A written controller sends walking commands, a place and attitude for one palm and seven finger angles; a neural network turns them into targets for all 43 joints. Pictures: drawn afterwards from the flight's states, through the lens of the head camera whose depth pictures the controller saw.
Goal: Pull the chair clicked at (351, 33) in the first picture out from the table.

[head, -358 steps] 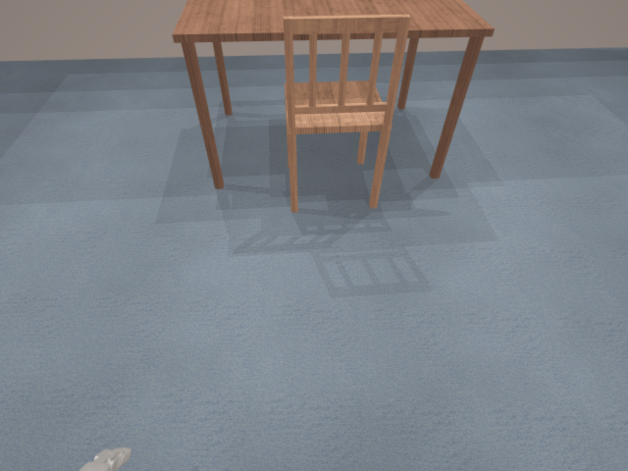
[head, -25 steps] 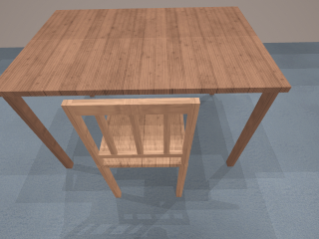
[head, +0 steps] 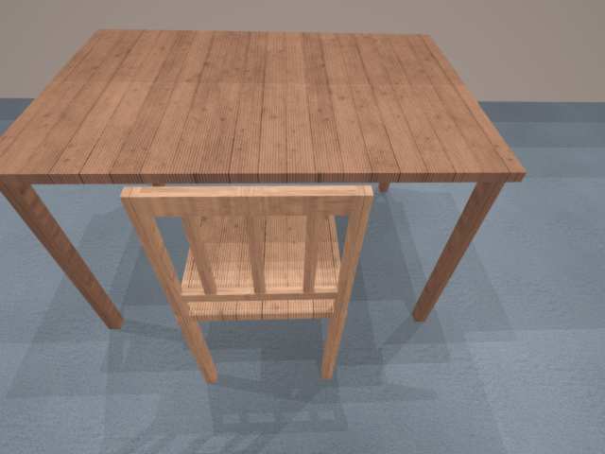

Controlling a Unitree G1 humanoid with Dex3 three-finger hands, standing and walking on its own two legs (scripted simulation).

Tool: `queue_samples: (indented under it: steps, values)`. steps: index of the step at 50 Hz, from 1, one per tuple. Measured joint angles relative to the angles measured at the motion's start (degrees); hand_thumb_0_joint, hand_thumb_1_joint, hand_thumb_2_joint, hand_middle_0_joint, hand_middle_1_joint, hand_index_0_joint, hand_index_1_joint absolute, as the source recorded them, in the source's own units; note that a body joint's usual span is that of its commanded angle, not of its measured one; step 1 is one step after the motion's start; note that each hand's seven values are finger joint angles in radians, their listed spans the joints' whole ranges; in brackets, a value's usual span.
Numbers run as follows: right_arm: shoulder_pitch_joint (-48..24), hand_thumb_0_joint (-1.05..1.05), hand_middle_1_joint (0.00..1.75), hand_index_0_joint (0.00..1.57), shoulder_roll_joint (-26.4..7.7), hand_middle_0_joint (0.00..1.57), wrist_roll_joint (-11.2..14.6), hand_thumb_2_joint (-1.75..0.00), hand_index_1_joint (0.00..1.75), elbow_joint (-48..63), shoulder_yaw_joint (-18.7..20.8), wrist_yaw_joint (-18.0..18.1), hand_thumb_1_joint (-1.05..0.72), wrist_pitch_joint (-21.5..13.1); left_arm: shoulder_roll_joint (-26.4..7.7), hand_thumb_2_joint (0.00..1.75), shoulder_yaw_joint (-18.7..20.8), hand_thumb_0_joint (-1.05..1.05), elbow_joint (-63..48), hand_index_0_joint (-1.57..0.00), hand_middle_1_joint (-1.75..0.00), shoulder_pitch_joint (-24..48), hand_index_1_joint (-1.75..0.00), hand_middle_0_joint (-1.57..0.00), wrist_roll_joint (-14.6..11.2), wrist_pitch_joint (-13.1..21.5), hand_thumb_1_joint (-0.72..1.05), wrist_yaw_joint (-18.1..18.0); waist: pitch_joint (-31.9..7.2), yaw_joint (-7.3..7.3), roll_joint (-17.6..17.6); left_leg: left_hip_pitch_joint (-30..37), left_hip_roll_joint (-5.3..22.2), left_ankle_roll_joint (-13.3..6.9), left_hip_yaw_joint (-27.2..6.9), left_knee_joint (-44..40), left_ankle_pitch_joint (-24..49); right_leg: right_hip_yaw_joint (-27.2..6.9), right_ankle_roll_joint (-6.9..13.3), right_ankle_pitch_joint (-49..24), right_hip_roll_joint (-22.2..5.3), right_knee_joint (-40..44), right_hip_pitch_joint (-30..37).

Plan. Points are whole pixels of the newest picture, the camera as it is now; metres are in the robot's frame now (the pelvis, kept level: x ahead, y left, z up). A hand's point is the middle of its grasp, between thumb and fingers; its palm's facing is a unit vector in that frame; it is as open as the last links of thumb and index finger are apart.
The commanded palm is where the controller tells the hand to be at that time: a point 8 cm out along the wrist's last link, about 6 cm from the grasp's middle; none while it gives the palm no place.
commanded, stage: come to a stop and stand still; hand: left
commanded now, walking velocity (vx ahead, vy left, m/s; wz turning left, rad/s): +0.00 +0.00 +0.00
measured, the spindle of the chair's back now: (256, 256) +0.49 +0.11 -0.10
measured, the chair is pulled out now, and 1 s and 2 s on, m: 0.00 0.00 0.00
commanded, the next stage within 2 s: look again from close up in 0.92 s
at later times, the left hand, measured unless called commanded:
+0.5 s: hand out of the picture +0.02 +0.17 -0.17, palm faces +0.05 -0.99 -0.15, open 7.4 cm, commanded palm none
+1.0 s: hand out of the picture +0.07 +0.19 -0.17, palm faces +0.03 -0.98 -0.18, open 7.4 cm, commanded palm none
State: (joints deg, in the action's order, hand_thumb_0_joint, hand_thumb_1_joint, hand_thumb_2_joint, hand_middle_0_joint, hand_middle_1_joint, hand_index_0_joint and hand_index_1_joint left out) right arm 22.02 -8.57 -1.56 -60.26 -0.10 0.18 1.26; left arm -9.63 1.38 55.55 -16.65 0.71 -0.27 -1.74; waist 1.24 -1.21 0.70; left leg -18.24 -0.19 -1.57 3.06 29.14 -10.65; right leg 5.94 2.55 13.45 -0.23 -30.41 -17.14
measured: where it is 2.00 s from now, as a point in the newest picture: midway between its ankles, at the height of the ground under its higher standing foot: outside the picture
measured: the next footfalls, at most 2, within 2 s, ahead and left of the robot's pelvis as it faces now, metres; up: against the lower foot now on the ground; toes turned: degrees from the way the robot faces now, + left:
none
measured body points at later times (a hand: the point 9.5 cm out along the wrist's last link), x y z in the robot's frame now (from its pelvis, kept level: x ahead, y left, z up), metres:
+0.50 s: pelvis +0.04 +0.02 +0.01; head +0.05 +0.03 +0.46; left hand +0.02 +0.23 -0.16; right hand +0.04 -0.20 -0.15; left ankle +0.06 +0.10 -0.73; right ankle +0.05 -0.09 -0.73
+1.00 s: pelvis +0.07 +0.03 +0.01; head +0.07 +0.03 +0.46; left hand +0.07 +0.24 -0.15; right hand +0.07 -0.19 -0.15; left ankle +0.06 +0.10 -0.73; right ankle +0.05 -0.09 -0.73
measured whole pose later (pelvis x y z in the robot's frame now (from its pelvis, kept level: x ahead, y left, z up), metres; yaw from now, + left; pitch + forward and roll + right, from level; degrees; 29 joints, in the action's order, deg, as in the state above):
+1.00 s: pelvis +0.07 +0.03 +0.01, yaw -1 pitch -1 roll +0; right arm 16.1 -8.4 -0.3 -65.2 -1.4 1.5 -1.4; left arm -8.2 -0.3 63.0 -17.5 0.6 1.0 -2.6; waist 1.2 0.5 1.0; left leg -8.6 -2.4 -3.4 4.2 23.1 -13.4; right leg 4.1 -0.1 15.2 -1.8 -24.4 -7.9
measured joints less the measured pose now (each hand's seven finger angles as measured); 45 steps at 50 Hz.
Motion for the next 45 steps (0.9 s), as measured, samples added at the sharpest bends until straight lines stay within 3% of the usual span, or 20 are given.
queue_samples:
  steps: [14,21,45]
  values:
    - [-2.5,0.00,0.30,0.20,1.8,0.20,0.6,-0.89,0.29,-1.7,-0.5,0.3,-0.91,-1.3,1.9,0.90,-1.0,0.00,5.1,-0.20,-0.30,-3.7,-0.30,-0.20,0.0,0.5,0.91,-0.2,-1.5,1.24,0.2,1.9,-0.9,-1.0,0.4,-1.4,-0.4,-0.7,-1.1,-0.8,-0.6,2.2,2.2]
    - [-4.1,0.02,0.30,0.20,0.8,0.20,0.9,-0.89,0.29,-2.8,-0.6,0.7,-0.93,-1.8,2.9,0.90,-1.6,0.00,6.3,-0.20,-0.30,-4.1,-0.30,-0.20,0.1,1.4,0.91,-0.4,-1.2,1.94,-0.1,3.6,-1.6,-1.5,0.5,-3.4,-0.5,-0.9,-1.8,-0.5,-1.1,4.0,3.8]
    - [-6.1,0.01,0.30,0.20,0.0,0.20,1.3,-0.89,0.29,-4.7,-1.2,1.4,-0.93,-2.7,1.5,0.90,-1.7,0.00,7.5,-0.20,-0.30,-0.8,-0.30,-0.20,-0.1,1.4,0.91,-0.9,-0.3,1.68,0.2,9.2,-2.2,-1.8,1.1,-5.6,-2.8,-1.7,-2.6,1.8,-1.5,5.7,8.9]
